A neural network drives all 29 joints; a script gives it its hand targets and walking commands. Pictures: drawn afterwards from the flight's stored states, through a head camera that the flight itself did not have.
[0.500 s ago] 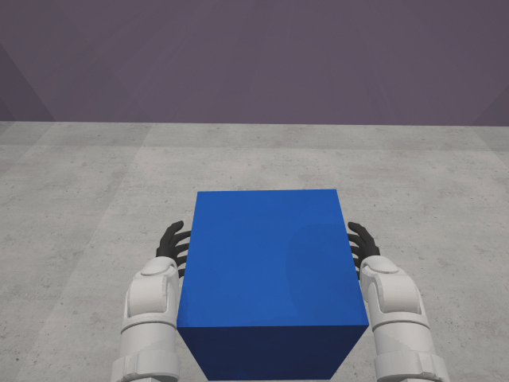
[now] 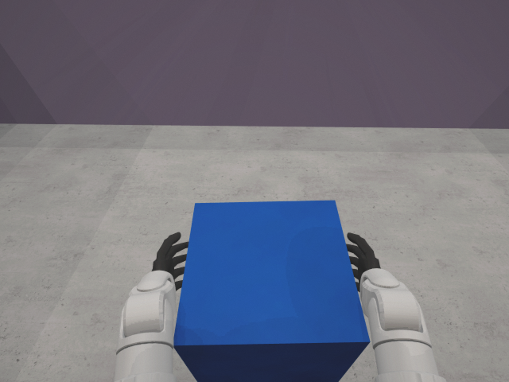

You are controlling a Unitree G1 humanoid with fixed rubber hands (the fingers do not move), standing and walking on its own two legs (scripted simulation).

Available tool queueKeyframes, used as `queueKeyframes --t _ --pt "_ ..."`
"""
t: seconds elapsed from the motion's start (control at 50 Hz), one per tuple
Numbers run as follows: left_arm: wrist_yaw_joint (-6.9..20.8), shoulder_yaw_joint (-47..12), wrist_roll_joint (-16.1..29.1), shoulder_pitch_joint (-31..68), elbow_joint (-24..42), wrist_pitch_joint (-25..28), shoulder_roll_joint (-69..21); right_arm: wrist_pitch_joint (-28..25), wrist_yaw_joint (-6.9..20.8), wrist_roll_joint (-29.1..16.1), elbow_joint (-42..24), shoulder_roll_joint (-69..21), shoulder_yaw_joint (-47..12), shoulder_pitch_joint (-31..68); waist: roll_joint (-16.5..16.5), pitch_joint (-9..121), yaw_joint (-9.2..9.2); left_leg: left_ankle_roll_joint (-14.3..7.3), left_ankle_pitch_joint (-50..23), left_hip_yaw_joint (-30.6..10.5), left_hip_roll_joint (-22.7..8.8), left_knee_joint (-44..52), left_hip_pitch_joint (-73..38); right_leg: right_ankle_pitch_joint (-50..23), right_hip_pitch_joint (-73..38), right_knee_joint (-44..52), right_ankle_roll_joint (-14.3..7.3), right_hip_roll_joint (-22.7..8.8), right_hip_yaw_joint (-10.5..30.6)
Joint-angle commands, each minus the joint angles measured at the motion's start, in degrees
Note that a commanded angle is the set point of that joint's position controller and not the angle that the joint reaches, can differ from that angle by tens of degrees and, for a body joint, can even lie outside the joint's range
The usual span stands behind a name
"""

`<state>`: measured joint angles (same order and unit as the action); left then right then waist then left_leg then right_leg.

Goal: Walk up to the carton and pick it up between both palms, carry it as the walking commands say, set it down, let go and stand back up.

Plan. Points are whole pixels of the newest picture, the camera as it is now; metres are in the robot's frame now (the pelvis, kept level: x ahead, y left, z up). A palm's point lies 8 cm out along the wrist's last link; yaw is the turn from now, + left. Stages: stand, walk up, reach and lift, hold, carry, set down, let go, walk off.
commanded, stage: reach and lift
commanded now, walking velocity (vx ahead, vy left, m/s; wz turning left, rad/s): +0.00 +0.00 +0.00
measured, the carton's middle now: (266, 303) +0.29 +0.00 -0.03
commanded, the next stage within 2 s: hold in 0.04 s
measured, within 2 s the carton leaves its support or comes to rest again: neither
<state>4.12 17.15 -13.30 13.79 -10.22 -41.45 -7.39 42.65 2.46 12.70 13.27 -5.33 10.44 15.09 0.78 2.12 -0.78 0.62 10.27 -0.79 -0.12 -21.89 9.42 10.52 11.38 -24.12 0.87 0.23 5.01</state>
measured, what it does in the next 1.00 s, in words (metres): stands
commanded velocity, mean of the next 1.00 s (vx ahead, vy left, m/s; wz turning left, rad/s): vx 0.00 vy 0.00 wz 0.00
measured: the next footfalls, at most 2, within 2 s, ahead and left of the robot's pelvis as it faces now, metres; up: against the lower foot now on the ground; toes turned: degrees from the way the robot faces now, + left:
none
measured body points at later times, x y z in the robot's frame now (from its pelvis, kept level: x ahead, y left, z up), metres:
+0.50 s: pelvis +0.00 +0.00 +0.00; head -0.03 +0.00 +0.45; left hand +0.30 +0.17 +0.04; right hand +0.30 -0.16 +0.03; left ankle +0.02 +0.13 -0.74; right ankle +0.03 -0.13 -0.74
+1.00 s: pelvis +0.00 +0.00 +0.00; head -0.03 +0.00 +0.45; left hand +0.30 +0.17 +0.04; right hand +0.29 -0.16 +0.03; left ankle +0.02 +0.13 -0.74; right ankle +0.03 -0.13 -0.74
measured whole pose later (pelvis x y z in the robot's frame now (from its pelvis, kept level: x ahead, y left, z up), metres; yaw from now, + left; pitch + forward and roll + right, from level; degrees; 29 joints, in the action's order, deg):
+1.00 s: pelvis +0.00 +0.00 +0.00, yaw +0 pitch -3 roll +1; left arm 4.1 16.2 -13.2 12.4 -8.5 -42.6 -7.5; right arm 43.6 2.8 12.7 11.2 -5.5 10.1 13.3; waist 0.8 1.6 -0.8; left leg 0.6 10.1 -0.8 -0.1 -21.9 9.0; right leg 10.4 11.0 -24.1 0.9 0.2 5.0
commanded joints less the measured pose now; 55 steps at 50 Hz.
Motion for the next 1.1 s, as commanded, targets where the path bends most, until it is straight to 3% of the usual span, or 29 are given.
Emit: queueKeyframes --t 0.0,0.3,0.78,1.08 --pt "11.6 -37.1 12.9 30.1 2.4 0.9 -47.9 -3.2 13.3 -13.2 -8.6 -49.7 -30.6 32.5 -1.3 12.9 1.38 0.1 -2.4 -1.9 5.1 4.1 -7.8 -2.3 -7.3 5.0 -1.4 6.4 -1.9" --pt "11.4 -40.6 15.2 25.4 7.0 0.0 -49.6 -2.5 13.2 -14.7 -12.4 -49.7 -33.1 27.2 -2.4 16.8 0.31 0.6 -11.9 -2.4 4.9 3.6 -11.3 -10.5 -9.5 5.1 -1.1 7.3 -2.2" --pt "11.4 -39.4 14.5 26.8 5.9 -0.2 -48.5 -2.3 13.3 -14.2 -12.5 -48.4 -32.6 29.2 -2.3 13.0 0.09 0.3 -3.4 -1.8 5.1 4.3 -8.2 -3.7 -8.3 5.4 -1.2 6.8 -2.4" --pt "11.3 -40.7 15.1 26.4 7.5 -0.1 -49.1 -2.6 13.2 -14.5 -13.2 -47.9 -33.1 28.1 -2.8 14.3 -0.31 0.6 -6.3 -2.1 4.8 4.1 -9.3 -6.2 -8.9 5.1 -1.2 7.0 -2.6"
